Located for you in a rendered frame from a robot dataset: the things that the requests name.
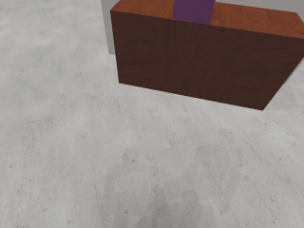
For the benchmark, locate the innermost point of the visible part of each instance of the pedestal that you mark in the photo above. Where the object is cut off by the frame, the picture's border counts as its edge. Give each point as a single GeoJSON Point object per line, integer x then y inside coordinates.
{"type": "Point", "coordinates": [242, 58]}

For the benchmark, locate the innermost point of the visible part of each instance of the carton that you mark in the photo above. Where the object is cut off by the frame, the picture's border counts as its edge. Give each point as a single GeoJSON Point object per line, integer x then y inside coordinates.
{"type": "Point", "coordinates": [196, 11]}

